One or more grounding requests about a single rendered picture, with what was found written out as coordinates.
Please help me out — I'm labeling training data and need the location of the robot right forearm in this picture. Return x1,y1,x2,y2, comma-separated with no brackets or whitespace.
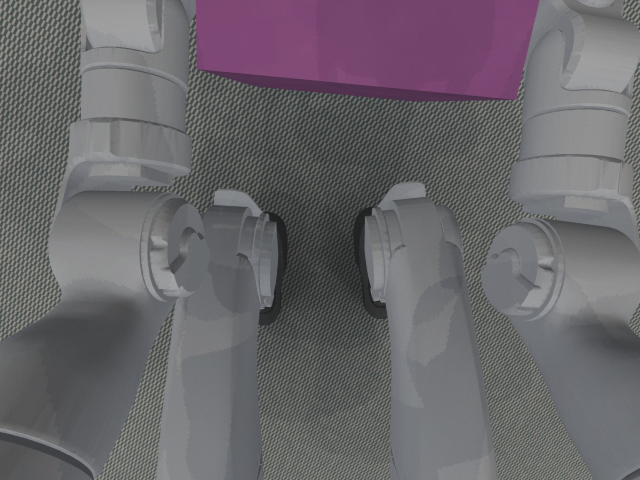
508,0,640,252

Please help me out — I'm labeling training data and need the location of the left robot upper arm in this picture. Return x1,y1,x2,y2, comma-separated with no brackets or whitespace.
0,191,210,480

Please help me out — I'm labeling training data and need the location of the carton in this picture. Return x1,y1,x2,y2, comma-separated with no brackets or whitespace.
196,0,540,102

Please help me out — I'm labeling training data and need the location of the right robot upper arm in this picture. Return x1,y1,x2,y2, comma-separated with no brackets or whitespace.
481,217,640,480

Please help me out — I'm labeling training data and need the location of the robot left forearm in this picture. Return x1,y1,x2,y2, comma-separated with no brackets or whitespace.
48,0,196,276

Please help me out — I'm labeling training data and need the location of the right robot shin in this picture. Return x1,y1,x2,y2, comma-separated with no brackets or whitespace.
370,181,463,303

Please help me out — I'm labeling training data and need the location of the robot right thigh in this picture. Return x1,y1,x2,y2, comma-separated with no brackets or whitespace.
364,197,498,480

